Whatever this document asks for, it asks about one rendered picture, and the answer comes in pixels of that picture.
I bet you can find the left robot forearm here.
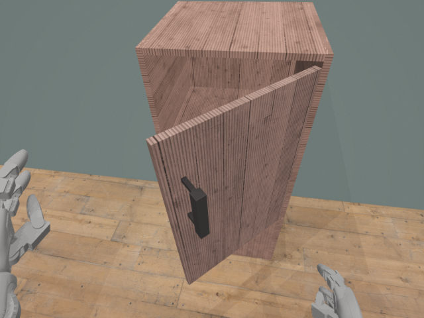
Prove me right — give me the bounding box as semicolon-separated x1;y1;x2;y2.
0;272;21;318

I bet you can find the robot left hand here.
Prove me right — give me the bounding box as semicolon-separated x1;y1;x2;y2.
0;149;50;273

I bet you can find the robot right hand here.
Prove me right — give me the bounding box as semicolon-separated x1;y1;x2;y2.
311;264;363;318

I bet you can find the cupboard door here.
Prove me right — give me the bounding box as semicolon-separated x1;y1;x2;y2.
146;66;322;285

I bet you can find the handle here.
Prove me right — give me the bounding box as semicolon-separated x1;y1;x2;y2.
181;177;210;239

